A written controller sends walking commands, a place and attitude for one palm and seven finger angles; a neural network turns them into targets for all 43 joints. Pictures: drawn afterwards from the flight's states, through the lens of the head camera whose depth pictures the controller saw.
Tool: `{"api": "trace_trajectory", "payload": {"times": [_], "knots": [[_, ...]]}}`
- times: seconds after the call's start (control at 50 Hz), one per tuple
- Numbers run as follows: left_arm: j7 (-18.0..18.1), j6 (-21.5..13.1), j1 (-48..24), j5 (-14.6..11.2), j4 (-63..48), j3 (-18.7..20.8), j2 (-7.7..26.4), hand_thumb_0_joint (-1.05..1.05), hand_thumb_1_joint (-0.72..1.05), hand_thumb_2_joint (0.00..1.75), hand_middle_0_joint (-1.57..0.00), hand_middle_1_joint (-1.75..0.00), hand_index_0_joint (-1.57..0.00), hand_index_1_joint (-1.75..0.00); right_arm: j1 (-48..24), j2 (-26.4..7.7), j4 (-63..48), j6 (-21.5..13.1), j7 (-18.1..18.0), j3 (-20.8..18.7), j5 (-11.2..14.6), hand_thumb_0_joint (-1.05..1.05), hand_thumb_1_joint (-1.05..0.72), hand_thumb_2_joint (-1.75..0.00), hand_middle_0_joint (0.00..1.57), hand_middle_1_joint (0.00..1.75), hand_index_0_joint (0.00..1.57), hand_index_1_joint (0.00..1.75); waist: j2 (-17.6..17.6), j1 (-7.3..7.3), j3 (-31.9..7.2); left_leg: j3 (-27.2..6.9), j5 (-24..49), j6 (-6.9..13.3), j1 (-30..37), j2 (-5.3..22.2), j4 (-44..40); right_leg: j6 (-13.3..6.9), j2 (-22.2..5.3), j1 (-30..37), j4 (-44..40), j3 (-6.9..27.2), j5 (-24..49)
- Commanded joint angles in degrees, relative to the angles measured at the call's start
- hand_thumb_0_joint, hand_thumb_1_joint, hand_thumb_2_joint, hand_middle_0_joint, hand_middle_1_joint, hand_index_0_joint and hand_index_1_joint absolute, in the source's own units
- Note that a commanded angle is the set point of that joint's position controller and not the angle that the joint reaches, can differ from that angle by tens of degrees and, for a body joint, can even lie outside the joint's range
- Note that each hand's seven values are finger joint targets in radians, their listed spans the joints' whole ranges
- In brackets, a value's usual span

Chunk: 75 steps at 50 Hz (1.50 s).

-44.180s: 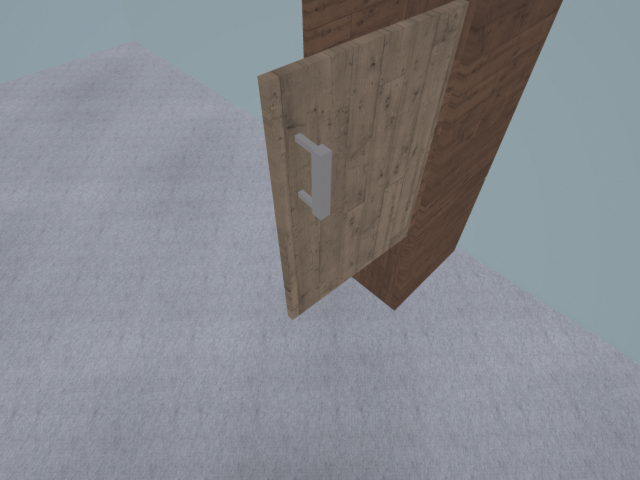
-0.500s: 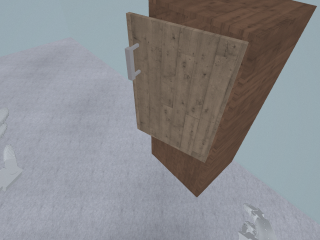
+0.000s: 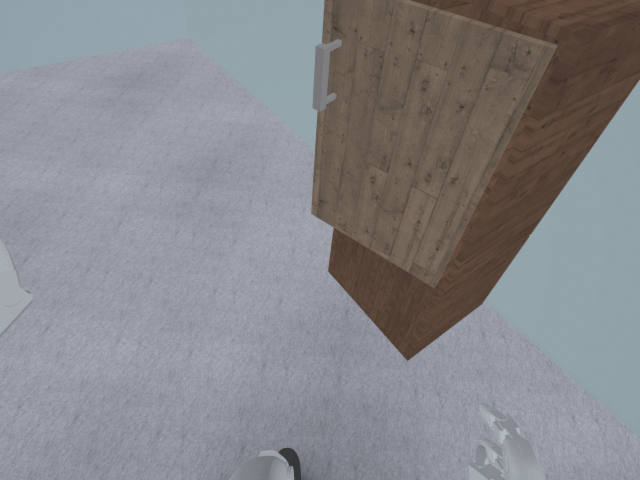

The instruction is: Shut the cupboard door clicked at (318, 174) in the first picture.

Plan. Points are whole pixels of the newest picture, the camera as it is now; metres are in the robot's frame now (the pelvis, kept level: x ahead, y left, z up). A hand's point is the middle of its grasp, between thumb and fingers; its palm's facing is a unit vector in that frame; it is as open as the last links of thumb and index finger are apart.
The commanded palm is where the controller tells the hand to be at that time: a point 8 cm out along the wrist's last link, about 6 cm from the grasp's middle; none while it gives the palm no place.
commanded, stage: step back with the hand held close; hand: left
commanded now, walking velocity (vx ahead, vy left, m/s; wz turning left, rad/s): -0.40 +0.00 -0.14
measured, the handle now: (327, 75) +0.81 +0.04 +0.11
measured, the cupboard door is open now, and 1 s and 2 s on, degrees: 16 16 16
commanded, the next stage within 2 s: stop stepping back and stand still in 0.04 s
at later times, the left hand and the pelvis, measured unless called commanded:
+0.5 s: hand out of the picture +0.11 +0.31 +0.20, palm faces +0.33 -0.87 -0.38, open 7.4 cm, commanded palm +0.06 +0.35 +0.20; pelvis -0.11 +0.07 +0.03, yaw -6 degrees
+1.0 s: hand out of the picture +0.09 +0.35 +0.20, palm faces +0.32 -0.85 -0.43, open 7.4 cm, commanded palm +0.03 +0.39 +0.20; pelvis -0.15 +0.12 +0.02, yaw -9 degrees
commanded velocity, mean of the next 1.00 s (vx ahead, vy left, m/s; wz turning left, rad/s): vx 0.09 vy -0.10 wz -0.02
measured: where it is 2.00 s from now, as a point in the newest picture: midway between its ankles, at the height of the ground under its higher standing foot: outside the picture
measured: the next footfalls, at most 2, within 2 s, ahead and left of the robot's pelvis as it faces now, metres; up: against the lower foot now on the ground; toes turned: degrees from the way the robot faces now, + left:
right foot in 0.06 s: +0.01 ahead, -0.13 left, +0.00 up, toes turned +1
left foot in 0.26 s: +0.05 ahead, +0.12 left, +0.00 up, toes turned +1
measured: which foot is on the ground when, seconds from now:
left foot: down 0.00-0.08, up 0.10-0.24, down 0.26-0.60, up 0.62-0.80, down 0.82-1.00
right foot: up 0.00-0.04, down 0.06-0.28, up 0.30-0.56, down 0.58-1.00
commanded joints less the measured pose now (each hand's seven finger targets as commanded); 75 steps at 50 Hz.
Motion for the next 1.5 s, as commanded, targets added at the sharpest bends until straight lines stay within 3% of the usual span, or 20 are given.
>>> {"api": "trace_trajectory", "payload": {"times": [0.0, 0.06, 0.1, 0.14, 0.2, 0.24, 0.28, 0.34, 0.46, 0.52, 0.6, 0.66, 0.76, 0.78, 0.82, 1.02, 1.18, 1.2, 1.3, 1.48], "knots": [[0.1, -4.4, 5.6, -2.4, -12.2, 9.1, 9.9, 0.00, 0.90, 0.90, -0.20, -0.30, -0.20, -0.30, -5.6, -7.5, -9.0, -4.2, 0.9, -3.7, 0.7, 0.00, -0.90, -0.90, 0.20, 0.30, 0.20, 0.30, 11.3, 1.78, -12.3, -6.9, -29.1, -4.2, 4.2, 11.3, -16.6, -1.4, -1.2, 8.9, -7.7, -2.3, -4.0], [0.6, -4.5, 0.2, -1.5, -15.1, 7.9, 11.9, 0.00, 0.90, 0.90, -0.20, -0.30, -0.20, -0.30, -4.0, -5.9, -7.8, -3.1, 1.3, -2.9, 0.4, 0.00, -0.90, -0.90, 0.20, 0.30, 0.20, 0.30, -10.0, 0.57, -8.3, 1.5, -20.7, -9.3, 16.4, 1.0, 11.3, -8.1, -17.7, -13.0, -32.3, 22.6, -11.1], [1.6, -1.2, -1.3, 0.0, -12.7, 6.4, 11.4, 0.00, 0.90, 0.90, -0.20, -0.30, -0.20, -0.30, -4.4, -7.0, -6.6, -1.6, 1.6, -3.6, -0.2, 0.00, -0.90, -0.90, 0.20, 0.30, 0.20, 0.30, -16.9, 1.53, -4.6, -3.6, -23.1, -8.4, 12.5, -2.2, 31.5, -13.7, -25.7, -18.9, -35.6, 29.3, -5.7], [1.5, 0.2, -3.5, 0.4, -12.4, 3.9, 9.3, 0.00, 0.90, 0.90, -0.20, -0.30, -0.20, -0.30, -4.8, -4.8, -7.2, -0.6, 0.6, -1.2, -0.5, 0.00, -0.90, -0.90, 0.20, 0.30, 0.20, 0.30, -13.8, 0.05, -1.0, -6.1, -22.5, -6.9, 9.4, 0.3, 21.6, -9.0, -20.0, -11.0, -27.1, 17.4, 13.2], [2.1, 0.7, -9.8, 1.0, -12.4, 3.3, 9.7, 0.00, 0.90, 0.90, -0.20, -0.30, -0.20, -0.30, -3.2, -7.6, -6.5, -1.0, -1.5, -2.2, 0.4, 0.00, -0.90, -0.90, 0.20, 0.30, 0.20, 0.30, -0.6, -0.79, -2.4, -3.7, -14.6, -5.0, 17.7, 0.2, -5.3, -2.8, -11.4, -5.6, -17.2, 8.3, 13.6], [2.1, -0.6, -9.7, 1.1, -15.6, 4.4, 9.5, 0.00, 0.90, 0.90, -0.20, -0.30, -0.20, -0.30, -3.3, -9.0, -9.0, -2.8, -1.9, -2.6, 0.8, 0.00, -0.90, -0.90, 0.20, 0.30, 0.20, 0.30, 11.6, 0.80, -5.5, -16.8, -15.4, -0.5, 13.6, 12.4, -15.5, 1.1, -3.2, 0.1, -7.7, 1.3, 7.5], [1.4, -0.7, -1.9, 0.5, -14.6, 6.0, 8.4, 0.00, 0.90, 0.90, -0.20, -0.30, -0.20, -0.30, -2.9, -8.3, -8.6, -3.7, -0.8, -2.7, 0.6, 0.00, -0.90, -0.90, 0.20, 0.30, 0.20, 0.30, 16.7, -0.20, -7.7, -24.0, -46.4, -0.7, 6.4, 15.6, -26.7, 1.4, -0.7, 4.6, 3.9, 0.3, -0.3], [0.9, 0.2, 1.8, 0.4, -18.4, 3.6, 6.0, 0.00, 0.90, 0.90, -0.20, -0.30, -0.20, -0.30, -4.0, -7.5, -9.1, -3.9, 1.1, -2.8, 0.2, 0.00, -0.90, -0.90, 0.20, 0.30, 0.20, 0.30, 8.1, 0.29, -7.1, -18.4, -37.8, -2.2, 10.4, 14.0, -25.4, 0.7, -0.2, 3.1, 4.9, -1.1, 1.2], [1.1, 3.4, 4.5, -1.0, -16.3, 2.4, 7.6, 0.00, 0.90, 0.90, -0.20, -0.30, -0.20, -0.30, -3.0, -6.9, -9.8, -0.7, 1.1, -2.0, -0.4, 0.00, -0.90, -0.90, 0.20, 0.30, 0.20, 0.30, 11.7, 0.01, -6.5, -8.5, -29.9, -8.9, 16.9, 8.7, -26.0, -1.4, 2.8, 11.0, -16.1, -8.4, -0.6], [1.1, 5.1, 6.1, -1.6, -15.0, 4.8, 10.7, 0.00, 0.90, 0.90, -0.20, -0.30, -0.20, -0.30, -2.2, -6.1, -10.3, 1.4, 0.5, -1.9, -0.5, 0.00, -0.90, -0.90, 0.20, 0.30, 0.20, 0.30, 5.2, -0.71, -8.9, -4.1, -22.8, -9.1, 15.6, 5.0, -15.6, -4.6, -2.4, 16.9, -26.7, -3.6, 3.0], [1.9, 5.0, 2.3, -1.9, -12.1, 7.5, 12.5, 0.00, 0.90, 0.90, -0.20, -0.30, -0.20, -0.30, -2.7, -6.7, -8.6, 2.7, 0.8, -2.7, 0.1, 0.00, -0.90, -0.90, 0.20, 0.30, 0.20, 0.30, -15.2, 0.03, -6.0, -2.4, -17.5, -7.0, 5.4, -0.8, 17.4, -14.9, -21.4, 7.7, -35.2, 19.0, -10.4], [2.4, 4.7, 1.7, -0.5, -8.7, 3.6, 8.7, 0.00, 0.90, 0.90, -0.20, -0.30, -0.20, -0.30, -4.3, -7.1, -8.4, 3.2, 0.2, -1.9, 0.6, 0.00, -0.90, -0.90, 0.20, 0.30, 0.20, 0.30, -7.9, -0.38, 4.7, -3.6, -19.7, -6.0, -1.7, 1.7, 20.0, -14.4, -20.6, 4.6, -34.6, 15.8, -9.1], [2.9, 2.7, -7.2, 1.6, -12.6, 1.1, 8.9, 0.00, 0.90, 0.90, -0.20, -0.30, -0.20, -0.30, -4.1, -7.5, -7.3, 1.4, -1.6, -1.6, -0.2, 0.00, -0.90, -0.90, 0.20, 0.30, 0.20, 0.30, -0.6, -0.97, 4.9, 2.1, -16.8, -4.5, 18.1, 0.1, 2.4, -9.9, -15.3, -4.7, -27.9, 6.3, -12.9], [2.7, 2.2, -6.8, 1.4, -14.4, 1.9, 9.6, 0.00, 0.90, 0.90, -0.20, -0.30, -0.20, -0.30, -3.1, -8.1, -7.5, 0.6, -1.9, -1.8, -0.2, 0.00, -0.90, -0.90, 0.20, 0.30, 0.20, 0.30, 3.3, -1.31, 4.3, -1.6, -20.5, -3.2, 21.7, 1.7, -3.4, -7.8, -12.0, -6.3, -21.2, 3.5, -10.8], [2.4, 0.4, -3.7, 0.7, -17.9, 5.0, 11.2, 0.00, 0.90, 0.90, -0.20, -0.30, -0.20, -0.30, -3.5, -8.7, -8.0, -0.4, -1.8, -1.6, -0.5, 0.00, -0.90, -0.90, 0.20, 0.30, 0.20, 0.30, 18.2, -0.64, 1.0, -28.2, -31.2, 1.6, 22.2, 15.5, -19.8, -2.0, -2.6, -7.7, -2.4, -3.4, -5.5], [0.9, 2.4, 7.6, -0.1, -12.1, 4.4, 6.9, 0.00, 0.90, 0.90, -0.20, -0.30, -0.20, -0.30, -2.5, -6.8, -7.9, -0.5, 0.5, -1.6, -0.2, 0.00, -0.90, -0.90, 0.20, 0.30, 0.20, 0.30, 6.2, -0.81, -3.7, -9.0, -30.1, -3.6, 10.0, 9.6, -19.9, -0.9, -2.3, 14.3, -19.6, -5.0, 6.0], [1.4, 4.5, 3.1, -0.2, -10.7, 3.3, 6.8, 0.00, 0.90, 0.90, -0.20, -0.30, -0.20, -0.30, -4.0, -5.6, -8.3, 1.5, -0.1, -1.3, 0.2, 0.00, -0.90, -0.90, 0.20, 0.30, 0.20, 0.30, -4.7, -0.59, -2.8, -4.1, -19.8, -4.1, 15.3, 3.8, -6.7, -3.3, -10.1, 4.1, -29.4, 7.3, 0.3], [-6.0, 10.4, -0.5, 3.0, 30.4, -22.1, -7.3, 0.00, 0.90, 0.90, -0.20, -0.30, -0.20, -0.30, -6.1, -10.7, 1.2, -3.6, 4.9, -3.2, 0.9, 0.00, -0.90, -0.90, 0.20, 0.30, 0.20, 0.30, -5.6, -3.28, -1.6, -3.8, -5.5, -4.3, 16.7, 6.3, 3.9, -4.0, -14.5, -2.3, -21.0, -0.3, 17.3], [-8.8, 15.4, -5.8, 4.5, 44.2, -22.1, -8.3, 0.00, 0.90, 0.90, -0.20, -0.30, -0.20, -0.30, -0.9, -6.9, 2.3, 4.5, 3.6, -1.6, -1.3, 0.00, -0.90, -0.90, 0.20, 0.30, 0.20, 0.30, -14.2, -1.20, -3.0, -5.1, -4.5, -2.9, 15.4, 2.6, 5.4, -5.6, -14.8, -1.3, -19.5, 3.8, 25.5], [-7.1, 14.9, -6.0, 4.0, 74.7, -23.1, -11.8, 0.00, 0.90, 0.90, -0.20, -0.30, -0.20, -0.30, 1.4, -3.5, 14.1, 6.4, 2.4, -0.5, -2.1, 0.00, -0.90, -0.90, 0.20, 0.30, 0.20, 0.30, 8.8, 0.44, -1.9, -7.9, -5.1, -2.7, 15.9, 4.1, -8.4, -3.9, -10.7, 10.5, -25.4, 2.2, 14.1]]}}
